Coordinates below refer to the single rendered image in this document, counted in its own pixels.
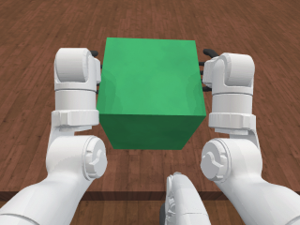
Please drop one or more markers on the left robot upper arm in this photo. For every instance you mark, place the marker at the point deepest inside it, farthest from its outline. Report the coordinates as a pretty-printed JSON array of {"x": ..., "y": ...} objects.
[{"x": 73, "y": 162}]

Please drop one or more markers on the right robot shin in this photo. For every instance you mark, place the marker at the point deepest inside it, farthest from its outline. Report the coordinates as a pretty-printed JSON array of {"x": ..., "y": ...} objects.
[{"x": 170, "y": 214}]

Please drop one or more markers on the robot right forearm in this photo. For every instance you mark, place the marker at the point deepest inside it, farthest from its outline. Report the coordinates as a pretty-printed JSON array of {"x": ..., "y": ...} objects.
[{"x": 231, "y": 77}]

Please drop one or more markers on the robot right thigh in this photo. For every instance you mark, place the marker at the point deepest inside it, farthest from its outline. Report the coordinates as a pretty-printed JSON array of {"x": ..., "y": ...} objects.
[{"x": 189, "y": 208}]

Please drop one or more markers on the carton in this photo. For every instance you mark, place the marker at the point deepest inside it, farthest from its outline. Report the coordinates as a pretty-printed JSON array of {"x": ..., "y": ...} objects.
[{"x": 150, "y": 96}]

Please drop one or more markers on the robot left forearm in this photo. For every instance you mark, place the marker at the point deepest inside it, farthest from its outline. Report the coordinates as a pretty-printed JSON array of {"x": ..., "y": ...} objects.
[{"x": 76, "y": 75}]

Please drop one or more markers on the left robot hand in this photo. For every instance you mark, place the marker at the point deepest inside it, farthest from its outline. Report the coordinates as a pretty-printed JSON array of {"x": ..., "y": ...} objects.
[{"x": 94, "y": 54}]

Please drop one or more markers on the right robot upper arm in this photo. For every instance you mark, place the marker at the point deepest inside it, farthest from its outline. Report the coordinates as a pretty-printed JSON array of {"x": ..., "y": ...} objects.
[{"x": 235, "y": 165}]

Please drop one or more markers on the right robot hand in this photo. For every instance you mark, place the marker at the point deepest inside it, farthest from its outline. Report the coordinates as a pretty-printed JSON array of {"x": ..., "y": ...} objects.
[{"x": 212, "y": 54}]

